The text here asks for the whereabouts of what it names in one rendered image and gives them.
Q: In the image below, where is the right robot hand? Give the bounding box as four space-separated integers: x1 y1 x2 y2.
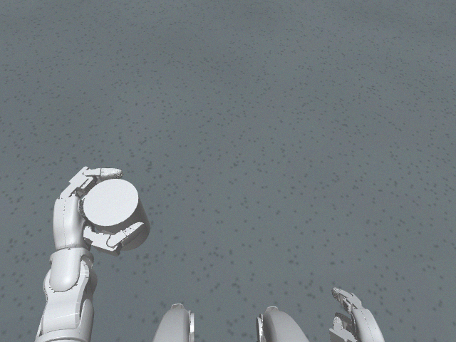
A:
329 287 385 342

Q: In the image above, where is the left robot arm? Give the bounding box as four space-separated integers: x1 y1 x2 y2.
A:
34 247 98 342

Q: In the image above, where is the left robot hand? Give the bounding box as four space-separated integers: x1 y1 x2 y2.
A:
53 167 145 257

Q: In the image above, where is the can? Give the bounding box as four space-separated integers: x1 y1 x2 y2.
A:
83 179 150 251

